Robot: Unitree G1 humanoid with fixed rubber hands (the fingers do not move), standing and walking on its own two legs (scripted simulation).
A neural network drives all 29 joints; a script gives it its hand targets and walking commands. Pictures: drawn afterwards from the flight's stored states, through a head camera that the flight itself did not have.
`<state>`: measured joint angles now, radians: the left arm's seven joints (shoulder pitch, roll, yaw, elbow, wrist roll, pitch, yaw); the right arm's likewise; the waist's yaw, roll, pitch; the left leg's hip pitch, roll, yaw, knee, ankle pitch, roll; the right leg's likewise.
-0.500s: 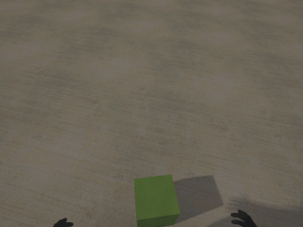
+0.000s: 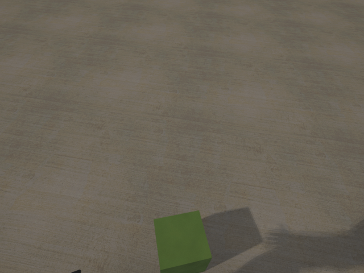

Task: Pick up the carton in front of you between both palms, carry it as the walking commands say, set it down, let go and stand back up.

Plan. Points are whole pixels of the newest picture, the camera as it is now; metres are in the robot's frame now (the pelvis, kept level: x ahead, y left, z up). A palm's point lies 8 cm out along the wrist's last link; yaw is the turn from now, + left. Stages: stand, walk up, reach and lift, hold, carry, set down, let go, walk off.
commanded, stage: stand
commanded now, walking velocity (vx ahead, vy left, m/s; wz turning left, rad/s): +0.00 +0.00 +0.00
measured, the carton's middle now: (180, 246) +0.36 -0.02 -0.63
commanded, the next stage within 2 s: none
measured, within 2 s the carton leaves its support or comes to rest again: neither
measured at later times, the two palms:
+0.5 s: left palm out of the picture +0.08 +0.25 -0.11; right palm out of the picture +0.01 -0.27 -0.10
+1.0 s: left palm out of the picture +0.05 +0.25 -0.11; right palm out of the picture -0.03 -0.26 -0.11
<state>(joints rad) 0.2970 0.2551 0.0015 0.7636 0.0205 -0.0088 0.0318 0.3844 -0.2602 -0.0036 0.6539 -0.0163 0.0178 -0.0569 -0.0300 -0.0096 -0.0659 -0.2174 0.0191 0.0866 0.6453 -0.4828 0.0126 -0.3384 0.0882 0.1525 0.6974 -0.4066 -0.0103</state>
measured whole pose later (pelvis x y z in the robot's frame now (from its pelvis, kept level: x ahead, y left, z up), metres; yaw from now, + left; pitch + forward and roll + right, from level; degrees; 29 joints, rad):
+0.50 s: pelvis -0.02 +0.00 +0.00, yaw -1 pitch +2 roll +0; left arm 0.29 0.25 0.00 0.77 0.02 0.01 0.03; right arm 0.40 -0.26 -0.01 0.70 -0.02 0.03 -0.05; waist -0.03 0.00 -0.03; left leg -0.19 0.02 0.12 0.61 -0.45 0.02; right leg -0.33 0.09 0.17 0.67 -0.37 0.00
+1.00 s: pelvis -0.03 +0.00 +0.01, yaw -2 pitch +0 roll +0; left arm 0.28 0.24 0.00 0.85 0.01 0.02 0.03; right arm 0.40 -0.25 -0.01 0.81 -0.02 0.03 -0.04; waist -0.03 0.00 0.00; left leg -0.16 0.02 0.13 0.57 -0.41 0.02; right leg -0.30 0.08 0.17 0.62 -0.32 0.00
